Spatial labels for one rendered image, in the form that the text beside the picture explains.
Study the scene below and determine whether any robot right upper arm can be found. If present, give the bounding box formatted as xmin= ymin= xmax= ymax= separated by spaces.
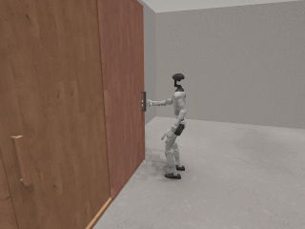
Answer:
xmin=166 ymin=96 xmax=173 ymax=105

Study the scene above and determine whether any robot left forearm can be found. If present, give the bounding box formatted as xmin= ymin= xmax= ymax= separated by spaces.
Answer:
xmin=170 ymin=110 xmax=185 ymax=131

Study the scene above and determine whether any handle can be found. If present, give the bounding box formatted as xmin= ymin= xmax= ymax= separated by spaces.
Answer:
xmin=14 ymin=135 xmax=32 ymax=186
xmin=141 ymin=92 xmax=147 ymax=112

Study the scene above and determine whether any right robot shin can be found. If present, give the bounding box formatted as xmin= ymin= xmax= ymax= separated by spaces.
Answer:
xmin=173 ymin=147 xmax=181 ymax=167

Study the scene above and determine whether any right robot hand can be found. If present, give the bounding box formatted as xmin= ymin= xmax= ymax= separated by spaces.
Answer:
xmin=141 ymin=99 xmax=153 ymax=107

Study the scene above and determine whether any robot left upper arm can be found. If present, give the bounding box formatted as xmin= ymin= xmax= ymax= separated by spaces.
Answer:
xmin=174 ymin=92 xmax=187 ymax=114

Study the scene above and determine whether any robot right foot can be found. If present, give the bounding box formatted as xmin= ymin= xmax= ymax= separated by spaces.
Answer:
xmin=175 ymin=165 xmax=185 ymax=171

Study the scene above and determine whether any robot right forearm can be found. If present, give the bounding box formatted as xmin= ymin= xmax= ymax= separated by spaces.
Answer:
xmin=152 ymin=100 xmax=167 ymax=107

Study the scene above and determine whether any wardrobe door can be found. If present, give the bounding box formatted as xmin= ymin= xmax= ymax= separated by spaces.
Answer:
xmin=0 ymin=0 xmax=111 ymax=229
xmin=97 ymin=0 xmax=145 ymax=198

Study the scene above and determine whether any left robot hand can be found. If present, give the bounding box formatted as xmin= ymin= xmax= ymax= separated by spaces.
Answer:
xmin=161 ymin=129 xmax=173 ymax=143

